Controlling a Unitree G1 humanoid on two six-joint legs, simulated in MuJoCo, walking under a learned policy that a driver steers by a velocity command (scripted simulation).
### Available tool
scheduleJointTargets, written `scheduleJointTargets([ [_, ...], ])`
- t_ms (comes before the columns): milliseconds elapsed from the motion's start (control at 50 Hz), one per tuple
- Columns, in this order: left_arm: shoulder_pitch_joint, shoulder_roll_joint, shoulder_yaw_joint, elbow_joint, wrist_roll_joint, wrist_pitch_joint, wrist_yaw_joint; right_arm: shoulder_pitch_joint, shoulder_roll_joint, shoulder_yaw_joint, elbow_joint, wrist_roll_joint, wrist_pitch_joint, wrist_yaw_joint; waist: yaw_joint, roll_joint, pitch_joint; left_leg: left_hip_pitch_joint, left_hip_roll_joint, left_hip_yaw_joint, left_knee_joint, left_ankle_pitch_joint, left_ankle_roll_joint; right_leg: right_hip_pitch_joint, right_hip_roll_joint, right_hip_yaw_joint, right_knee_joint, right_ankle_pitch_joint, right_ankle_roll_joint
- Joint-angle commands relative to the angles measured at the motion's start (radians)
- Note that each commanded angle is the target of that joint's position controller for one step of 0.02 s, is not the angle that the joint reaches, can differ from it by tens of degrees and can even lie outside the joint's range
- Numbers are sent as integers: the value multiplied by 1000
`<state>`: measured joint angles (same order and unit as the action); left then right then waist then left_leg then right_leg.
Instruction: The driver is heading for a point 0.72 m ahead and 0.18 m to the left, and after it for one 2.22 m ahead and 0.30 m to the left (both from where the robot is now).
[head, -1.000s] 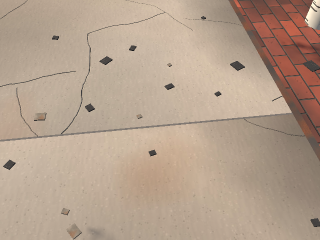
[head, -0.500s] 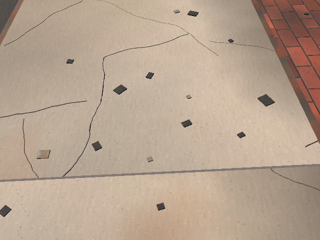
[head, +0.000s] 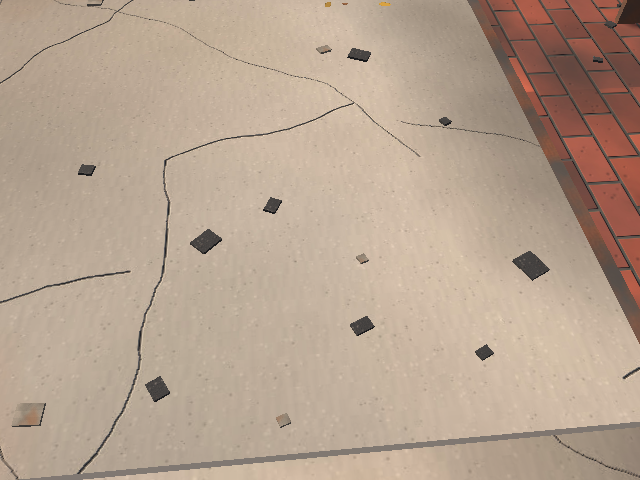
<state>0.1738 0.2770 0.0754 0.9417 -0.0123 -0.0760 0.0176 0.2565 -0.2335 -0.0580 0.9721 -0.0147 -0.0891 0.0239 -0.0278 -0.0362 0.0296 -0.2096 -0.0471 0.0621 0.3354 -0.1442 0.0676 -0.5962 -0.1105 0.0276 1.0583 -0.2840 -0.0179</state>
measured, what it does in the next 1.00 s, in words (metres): walks ahead: right foot, then left foot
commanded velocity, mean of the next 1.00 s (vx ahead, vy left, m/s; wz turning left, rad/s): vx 0.21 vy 0.00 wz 0.05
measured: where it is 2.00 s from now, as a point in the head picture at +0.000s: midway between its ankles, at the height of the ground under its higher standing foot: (253, 366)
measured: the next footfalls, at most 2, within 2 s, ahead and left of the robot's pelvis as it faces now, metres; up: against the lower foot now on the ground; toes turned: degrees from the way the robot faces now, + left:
right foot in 0.22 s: +0.27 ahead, -0.14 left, +0.00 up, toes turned -3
left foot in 0.48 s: +0.17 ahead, +0.11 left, +0.00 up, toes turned +1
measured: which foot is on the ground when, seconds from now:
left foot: down 0.00-0.24, up 0.26-0.46, down 0.48-0.82, up 0.84-1.00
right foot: up 0.00-0.20, down 0.22-1.00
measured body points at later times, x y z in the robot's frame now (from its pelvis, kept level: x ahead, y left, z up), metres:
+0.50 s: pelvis +0.14 -0.03 -0.02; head +0.16 -0.03 +0.43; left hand +0.26 +0.21 -0.15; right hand +0.20 -0.30 -0.16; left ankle +0.13 +0.11 -0.75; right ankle +0.22 -0.14 -0.75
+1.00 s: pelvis +0.29 -0.04 +0.00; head +0.30 -0.05 +0.45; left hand +0.26 +0.21 -0.14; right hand +0.39 -0.30 -0.14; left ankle +0.31 +0.12 -0.67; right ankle +0.24 -0.13 -0.75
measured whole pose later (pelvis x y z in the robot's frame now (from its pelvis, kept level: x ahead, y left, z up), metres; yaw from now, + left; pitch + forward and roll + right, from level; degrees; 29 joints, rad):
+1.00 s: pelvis +0.29 -0.04 +0.00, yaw +4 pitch +1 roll +0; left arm 0.34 0.21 0.05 1.07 0.01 -0.10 0.00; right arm 0.20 -0.25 -0.08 1.01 0.04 -0.07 0.00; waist 0.03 0.03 -0.01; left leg -0.59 0.07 -0.05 1.08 -0.23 0.06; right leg -0.06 0.02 -0.13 0.32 -0.27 -0.04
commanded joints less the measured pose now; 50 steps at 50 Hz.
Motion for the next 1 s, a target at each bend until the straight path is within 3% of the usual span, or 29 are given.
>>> scheduleJointTargets([
  [20, 67, 25, 6, -29, 16, 9, 5, -65, -141, -21, -53, -2, -11, -20, 66, 105, -48, -25, 238, -98, -124, 625, 153, 49, -13, -4, -162, 139, 28],
  [60, -3, 9, -4, -43, 15, 9, -1, -49, -148, -19, -43, 1, -2, -28, 39, 113, -59, -29, 203, -45, -117, 616, 126, 115, 16, -28, -325, 270, 26],
  [140, -82, 35, -5, -61, 12, 14, -11, -5, -156, -17, -5, 11, 15, -34, 7, 119, -69, 64, 233, -72, -80, 533, 120, 159, 48, -17, -468, 332, 17],
  [180, -86, 57, -1, -64, 19, 10, -16, -15, -157, -18, 6, 20, 26, -38, 19, 119, -67, 104, 251, -100, -15, 506, 106, 178, 57, -12, -519, 280, -6],
  [220, -5, 98, 15, -31, 32, 3, -15, -5, -140, -13, 15, 23, 34, -41, 61, 73, -97, 105, 193, -93, 108, 421, 46, 330, 65, -13, -652, 478, -40],
  [240, 30, 166, 29, -26, 41, 2, -9, 55, -118, -6, 14, 2, 28, -41, 32, -10, -165, 31, 125, -60, 221, 261, -1, 497, -34, 71, -595, 873, -81],
  [260, 54, 151, 20, -16, 43, 13, -3, 187, -39, 15, 47, -5, 23, -38, -15, -149, -275, -125, 61, -40, 370, -106, -58, 716, -176, 209, -542, 1018, -218],
  [280, 76, 72, 1, -4, 30, 26, -7, 150, -54, 17, 52, 5, 37, -41, 31, -174, -305, -158, 40, -59, 470, -424, -90, 692, -230, 298, -593, 897, -281],
  [300, 58, 48, -11, 0, 26, 30, -11, 71, -93, 7, 28, 25, 56, -46, 39, -156, -261, -207, 53, -87, 527, -540, -99, 627, -220, 323, -652, 657, -274],
  [320, 18, 62, -12, -6, 28, 33, -10, 26, -107, 2, 20, 30, 78, -55, 38, -120, -217, -229, 73, -105, 566, -530, -104, 558, -205, 327, -696, 460, -248],
  [400, -161, 79, -10, -41, 34, 47, 6, 37, -85, -4, 47, 17, 118, -74, -28, -111, -122, -65, 104, -88, 398, -311, -107, 264, -115, 202, -801, 105, -158],
  [440, -166, 69, -11, -28, 21, 58, 10, 74, -55, 1, 82, 8, 112, -67, -49, -98, -127, 65, 72, -38, 222, -96, -87, 209, -60, 120, -790, 3, -121],
  [480, -108, 48, -17, 0, 10, 60, 8, 45, -89, -1, 73, -14, 114, -59, -22, -39, -81, 76, 108, -70, 111, -47, -50, 191, -12, 78, -775, -179, -49],
  [500, -86, 51, -14, 3, 18, 62, 7, 17, -133, -5, 59, -8, 114, -62, 16, 22, -37, -5, 143, -101, 74, -174, -22, 209, 26, 46, -756, -196, -20],
  [520, -93, 37, -16, -1, 21, 64, 11, -5, -135, -6, 66, 2, 106, -60, 32, 100, -2, -146, 137, -112, 40, -338, -9, 313, 66, -3, -720, -112, 1],
  [560, -77, 39, -14, 16, 21, 61, 16, -26, -104, 1, 70, 2, 84, -59, 38, 128, -9, -194, 132, -113, -12, -371, -34, 410, 80, -21, -638, -17, -8],
  [600, -58, 54, -6, 30, 9, 60, 19, -15, -136, -12, 68, 12, 71, -61, 30, 150, -1, -158, 140, -140, -22, -447, -14, 355, 118, -67, -558, -121, -27],
  [660, -114, 23, -5, 16, -1, 34, 3, 81, -180, -30, 80, 31, 52, -62, -17, 205, 69, -19, 286, -348, -108, -554, 90, 131, 147, -109, -408, -111, -37],
  [700, -132, 16, -4, 3, -7, 7, -14, 101, -176, -34, 87, 38, 32, -65, -19, 225, 101, 49, 368, -429, -109, -448, 140, 45, 98, -74, -347, -89, -60],
  [740, -96, 13, -1, 11, -15, -12, -27, 72, -160, -33, 77, 44, 21, -59, 15, 202, 91, 64, 350, -370, -57, -288, 120, 102, 91, -82, -433, -95, -76],
  [780, 53, 41, 18, 71, -18, -13, -27, -1, -162, -34, 49, 47, 22, -51, 90, 162, 40, -80, 260, -244, 38, -151, 61, 414, 125, -95, -564, 13, -82],
  [800, 168, 105, 40, 97, -13, -13, -19, -45, -139, -26, 25, 43, 17, -48, 139, 49, 1, -208, 180, -149, 248, 2, 15, 588, 35, 55, -638, 21, -115],
  [820, 298, 217, 70, 126, -12, -11, -18, -38, -62, -8, -11, 39, 4, -49, 162, -245, -74, -444, 38, 3, 592, -133, -59, 801, -173, 415, -782, -39, -230],
  [840, 344, 160, 46, 136, 3, -22, -25, -69, -93, -15, -22, 42, -7, -51, 175, -219, -94, -562, 24, -114, 821, -418, -56, 823, -289, 625, -847, -14, -294],
  [860, 280, 95, 21, 121, 10, -31, -21, -63, -109, -26, -16, 67, -13, -43, 130, -115, -34, -629, 73, -198, 928, -377, -20, 788, -290, 522, -819, 3, -262],
  [880, 215, 62, 8, 98, 10, -36, -21, -53, -98, -24, -5, 76, -13, -36, 99, -72, -14, -628, 110, -203, 931, -281, 5, 738, -243, 392, -828, 17, -216],
  [920, 145, 33, -8, 82, 12, -39, -25, -67, -91, -34, 0, 65, -4, -34, 65, -46, 39, -600, 155, -196, 817, -134, 22, 652, -177, 190, -864, 149, -144],
  [960, 161, 30, -13, 88, 27, -33, -18, -56, -60, -34, 3, 56, 14, -22, 54, -62, 26, -538, 156, -159, 762, -64, 8, 604, -141, 70, -881, 264, -125],
  [1000, 172, 65, -7, 90, 33, -30, -6, -105, -36, -28, -24, 49, 25, -15, 54, -30, 42, -556, 154, -142, 687, -7, -15, 580, -144, 12, -910, 313, -136],
])
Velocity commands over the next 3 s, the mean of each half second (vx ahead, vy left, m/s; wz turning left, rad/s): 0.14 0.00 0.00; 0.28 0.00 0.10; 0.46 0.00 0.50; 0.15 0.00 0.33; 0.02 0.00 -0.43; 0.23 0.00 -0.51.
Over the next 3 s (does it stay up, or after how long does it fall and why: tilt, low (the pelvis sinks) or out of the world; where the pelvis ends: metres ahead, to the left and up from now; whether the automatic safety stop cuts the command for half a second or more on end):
stays up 0.84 0.14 -0.01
